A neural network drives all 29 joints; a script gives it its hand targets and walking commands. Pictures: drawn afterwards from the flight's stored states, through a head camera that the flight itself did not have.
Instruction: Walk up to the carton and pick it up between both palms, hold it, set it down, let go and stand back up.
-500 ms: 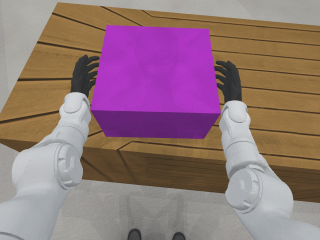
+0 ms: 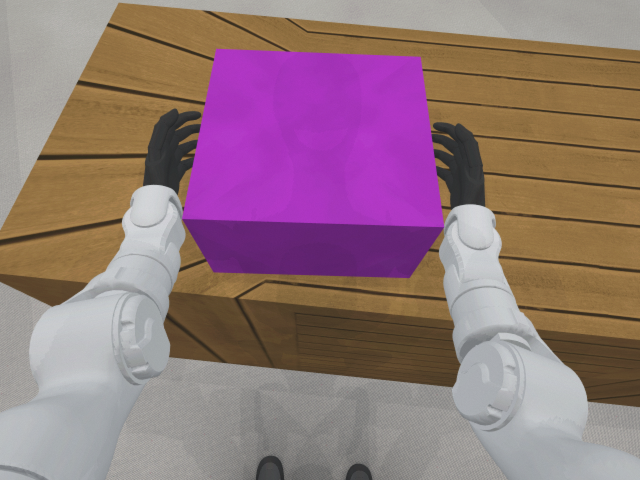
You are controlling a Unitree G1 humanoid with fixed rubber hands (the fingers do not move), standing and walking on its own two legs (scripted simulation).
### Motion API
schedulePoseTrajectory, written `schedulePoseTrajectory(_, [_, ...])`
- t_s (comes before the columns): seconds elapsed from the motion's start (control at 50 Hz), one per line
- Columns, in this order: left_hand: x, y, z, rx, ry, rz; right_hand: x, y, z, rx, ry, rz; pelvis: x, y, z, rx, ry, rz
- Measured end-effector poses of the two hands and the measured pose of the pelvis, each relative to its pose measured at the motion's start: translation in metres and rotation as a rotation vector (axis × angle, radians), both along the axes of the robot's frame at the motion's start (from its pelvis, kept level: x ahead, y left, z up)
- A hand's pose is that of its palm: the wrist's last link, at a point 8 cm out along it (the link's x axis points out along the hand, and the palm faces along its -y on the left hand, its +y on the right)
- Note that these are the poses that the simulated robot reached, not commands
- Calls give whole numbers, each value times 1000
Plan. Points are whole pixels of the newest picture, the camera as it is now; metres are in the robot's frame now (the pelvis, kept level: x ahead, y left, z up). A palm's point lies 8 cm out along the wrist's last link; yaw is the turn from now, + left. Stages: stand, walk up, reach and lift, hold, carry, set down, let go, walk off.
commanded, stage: reach and lift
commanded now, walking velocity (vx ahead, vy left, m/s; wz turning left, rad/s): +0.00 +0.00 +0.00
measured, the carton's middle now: (315, 166) +0.52 +0.03 +0.00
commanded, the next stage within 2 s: none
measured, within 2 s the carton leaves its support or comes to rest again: leaves its support in 0.96 s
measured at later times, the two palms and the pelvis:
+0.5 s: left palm (151, 205) +0.42 +0.22 +0.04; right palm (461, 217) +0.42 -0.15 +0.04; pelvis -0.02 +0.00 +0.00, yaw +0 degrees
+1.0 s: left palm (148, 227) +0.39 +0.21 +0.05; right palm (476, 239) +0.39 -0.16 +0.05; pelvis -0.02 +0.00 +0.00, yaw +2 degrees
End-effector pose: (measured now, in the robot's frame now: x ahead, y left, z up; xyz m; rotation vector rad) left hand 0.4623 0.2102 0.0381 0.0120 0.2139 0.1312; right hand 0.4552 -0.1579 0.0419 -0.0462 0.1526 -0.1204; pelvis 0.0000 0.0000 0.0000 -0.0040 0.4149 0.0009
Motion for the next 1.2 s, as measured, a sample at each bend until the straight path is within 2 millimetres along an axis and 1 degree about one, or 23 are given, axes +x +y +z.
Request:
schedulePoseTrajectory(0.22, [-12, 3, -2, 10, -23, 12, -9, 2, -3, -25, -36, 12, -4, 1, -1, -5, 22, 6])
schedulePoseTrajectory(0.42, [-32, 7, -3, 12, -37, 24, -25, 6, -4, -26, -48, 21, -17, 1, -1, -10, 21, 8])
schedulePoseTrajectory(0.58, [-45, 7, -1, 25, -22, 20, -36, 7, -4, -12, -23, 25, -29, 2, -2, -12, 13, 6])
schedulePoseTrajectory(0.68, [-53, 7, 0, 36, -10, 24, -41, 8, -3, -12, -9, 43, -31, 2, -2, -12, 6, 6])
schedulePoseTrajectory(0.78, [-60, 7, 0, 37, 8, 30, -49, 7, -3, 4, 37, 34, -32, 2, 0, -20, -40, 17])
schedulePoseTrajectory(1.0, [-75, 0, 12, 34, 44, 21, -67, -1, 9, 15, 78, 21, -25, 3, 2, -24, -104, 45])
schedulePoseTrajectory(1.2, [-81, -8, 47, 32, 5, 9, -78, -9, 44, 51, 41, 4, -28, 4, 7, -12, -197, 46])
